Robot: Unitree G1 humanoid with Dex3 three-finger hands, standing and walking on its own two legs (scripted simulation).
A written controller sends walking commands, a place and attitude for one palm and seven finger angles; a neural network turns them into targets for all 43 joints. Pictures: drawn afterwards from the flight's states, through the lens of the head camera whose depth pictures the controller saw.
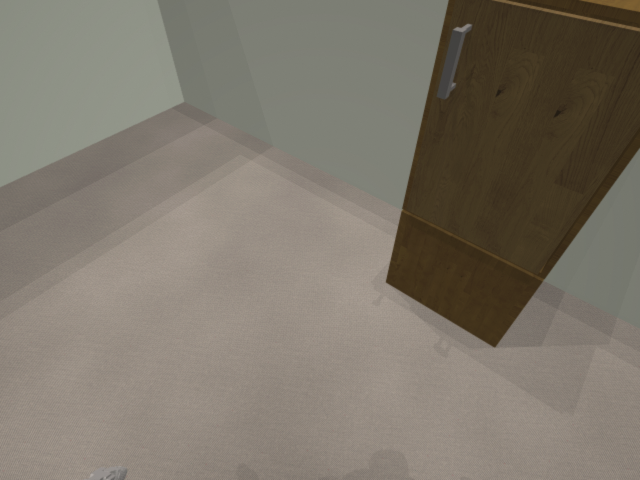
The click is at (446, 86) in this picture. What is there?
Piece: cupboard door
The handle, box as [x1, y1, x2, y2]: [437, 24, 471, 99]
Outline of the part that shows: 471,24 467,24 461,28 456,27 452,31 437,93 438,97 444,99 448,96 449,92 455,86 455,83 452,82 453,75 464,34 470,29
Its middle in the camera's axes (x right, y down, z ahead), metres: +0.29 -0.38 +0.83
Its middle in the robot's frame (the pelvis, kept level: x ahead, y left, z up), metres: +0.90 -0.24 +0.13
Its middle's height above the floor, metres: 0.90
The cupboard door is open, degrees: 0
